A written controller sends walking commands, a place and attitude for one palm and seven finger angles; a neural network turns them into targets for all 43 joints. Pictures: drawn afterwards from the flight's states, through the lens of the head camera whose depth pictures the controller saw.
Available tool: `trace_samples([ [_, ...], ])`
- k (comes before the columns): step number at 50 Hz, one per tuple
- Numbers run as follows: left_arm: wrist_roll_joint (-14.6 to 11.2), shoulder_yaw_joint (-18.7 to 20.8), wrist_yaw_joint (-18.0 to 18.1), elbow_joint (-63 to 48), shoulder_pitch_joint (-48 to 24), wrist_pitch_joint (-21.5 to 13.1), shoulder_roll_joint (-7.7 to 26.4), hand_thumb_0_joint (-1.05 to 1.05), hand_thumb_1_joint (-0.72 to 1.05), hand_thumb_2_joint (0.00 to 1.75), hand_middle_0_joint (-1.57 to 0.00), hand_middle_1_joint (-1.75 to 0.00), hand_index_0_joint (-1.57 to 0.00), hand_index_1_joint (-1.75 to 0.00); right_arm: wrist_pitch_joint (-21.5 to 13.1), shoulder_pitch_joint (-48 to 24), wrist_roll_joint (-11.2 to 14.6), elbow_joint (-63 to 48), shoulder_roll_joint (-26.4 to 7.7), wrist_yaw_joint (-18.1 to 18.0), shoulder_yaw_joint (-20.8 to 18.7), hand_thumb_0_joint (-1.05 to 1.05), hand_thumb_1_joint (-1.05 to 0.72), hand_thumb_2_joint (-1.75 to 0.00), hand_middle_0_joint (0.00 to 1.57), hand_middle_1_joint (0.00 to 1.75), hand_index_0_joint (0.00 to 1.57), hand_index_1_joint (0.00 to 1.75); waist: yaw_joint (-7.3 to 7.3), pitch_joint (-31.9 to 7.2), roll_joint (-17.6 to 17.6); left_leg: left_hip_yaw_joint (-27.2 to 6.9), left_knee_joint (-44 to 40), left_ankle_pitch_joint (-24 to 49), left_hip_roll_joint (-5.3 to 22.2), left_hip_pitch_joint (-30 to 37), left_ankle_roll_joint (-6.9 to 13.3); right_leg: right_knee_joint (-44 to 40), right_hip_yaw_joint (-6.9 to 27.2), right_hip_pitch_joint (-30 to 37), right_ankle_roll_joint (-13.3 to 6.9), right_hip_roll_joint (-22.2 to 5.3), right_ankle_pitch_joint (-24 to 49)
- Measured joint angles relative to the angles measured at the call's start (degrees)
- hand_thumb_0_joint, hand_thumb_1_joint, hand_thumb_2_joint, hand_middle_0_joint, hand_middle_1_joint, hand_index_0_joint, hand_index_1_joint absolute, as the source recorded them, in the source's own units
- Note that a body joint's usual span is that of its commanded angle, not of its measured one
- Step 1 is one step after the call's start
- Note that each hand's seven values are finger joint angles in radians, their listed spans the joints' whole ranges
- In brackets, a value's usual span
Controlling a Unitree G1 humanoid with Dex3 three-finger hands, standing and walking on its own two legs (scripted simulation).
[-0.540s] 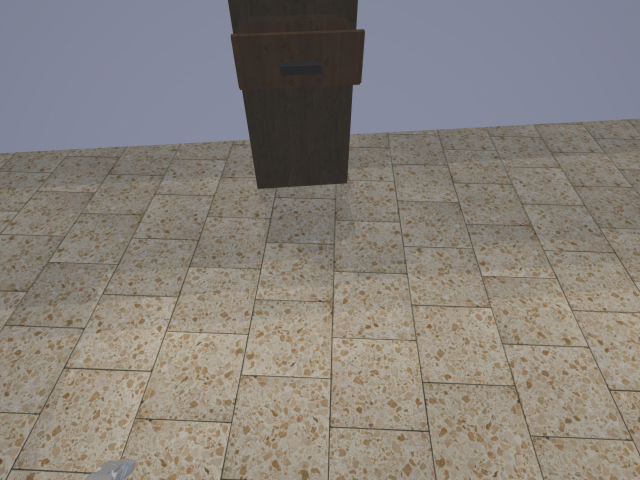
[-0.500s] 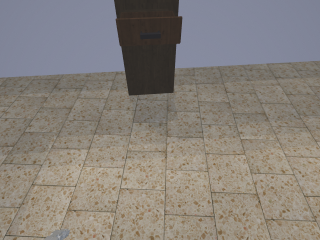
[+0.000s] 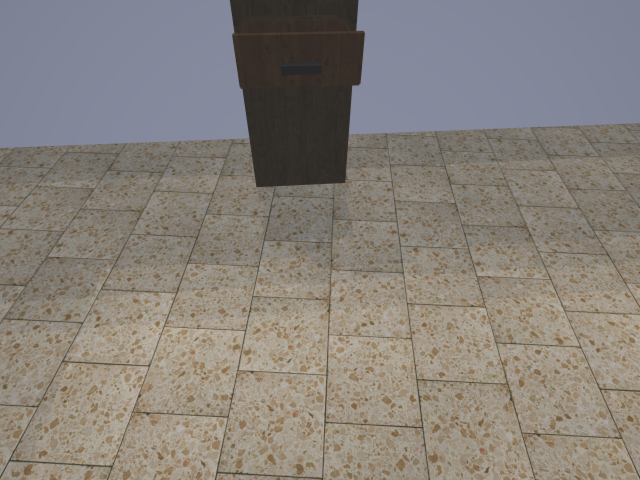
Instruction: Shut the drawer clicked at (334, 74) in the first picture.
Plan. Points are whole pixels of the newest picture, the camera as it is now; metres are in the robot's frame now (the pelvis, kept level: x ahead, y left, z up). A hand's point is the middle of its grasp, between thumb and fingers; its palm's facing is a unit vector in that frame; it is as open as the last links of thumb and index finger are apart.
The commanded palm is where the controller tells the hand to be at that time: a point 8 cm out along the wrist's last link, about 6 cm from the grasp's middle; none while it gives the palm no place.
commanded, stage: stand and wait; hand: left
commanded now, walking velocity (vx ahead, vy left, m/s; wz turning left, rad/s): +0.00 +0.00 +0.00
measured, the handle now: (300, 65) +1.26 +0.13 -0.04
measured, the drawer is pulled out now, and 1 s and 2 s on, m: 0.29 0.29 0.29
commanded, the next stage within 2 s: look at it before walking up in 0.28 s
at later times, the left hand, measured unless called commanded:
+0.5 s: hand out of the picture +0.08 +0.24 -0.15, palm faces -0.03 -0.94 -0.34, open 7.4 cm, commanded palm none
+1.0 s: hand out of the picture +0.08 +0.25 -0.15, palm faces -0.04 -0.94 -0.34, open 7.4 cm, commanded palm none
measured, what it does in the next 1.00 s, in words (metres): stands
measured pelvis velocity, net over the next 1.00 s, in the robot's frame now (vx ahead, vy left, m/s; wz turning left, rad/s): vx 0.00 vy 0.00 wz -0.01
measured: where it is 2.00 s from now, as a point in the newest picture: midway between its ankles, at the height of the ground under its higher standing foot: (343, 469)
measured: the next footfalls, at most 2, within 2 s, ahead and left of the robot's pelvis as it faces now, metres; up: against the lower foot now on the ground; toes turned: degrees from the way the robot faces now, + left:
right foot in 1.40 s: +0.12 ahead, -0.12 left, +0.00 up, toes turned -13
left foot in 1.88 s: +0.48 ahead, +0.02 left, +0.00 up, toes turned -4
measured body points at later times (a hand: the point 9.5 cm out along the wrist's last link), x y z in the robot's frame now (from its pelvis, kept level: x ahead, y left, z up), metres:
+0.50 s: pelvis +0.00 +0.00 +0.00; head -0.01 +0.00 +0.45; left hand +0.08 +0.29 -0.13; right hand +0.07 -0.30 -0.13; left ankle +0.00 +0.13 -0.74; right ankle +0.00 -0.12 -0.74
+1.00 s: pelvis +0.00 +0.00 +0.00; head +0.01 +0.00 +0.45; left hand +0.08 +0.30 -0.13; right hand +0.08 -0.30 -0.13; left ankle +0.00 +0.13 -0.74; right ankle +0.00 -0.12 -0.74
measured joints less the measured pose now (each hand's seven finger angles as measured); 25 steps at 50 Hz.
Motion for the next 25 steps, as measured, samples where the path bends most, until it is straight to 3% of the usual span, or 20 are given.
trace_samples([
  [25, 0.09, -0.08, -0.04, 1.42, -1.33, -0.57, -0.27, 0.00, 0.90, 0.89, -0.21, -0.30, -0.20, -0.30, -0.31, -0.19, 0.16, 2.50, 0.39, 0.29, 0.19, 0.01, -0.91, -0.90, 0.21, 0.30, 0.21, 0.30, -0.29, -0.08, 0.06, 0.21, -2.30, 1.64, 0.22, 0.51, -0.13, -2.22, 0.21, 0.37, -0.06, 0.20, 1.69],
])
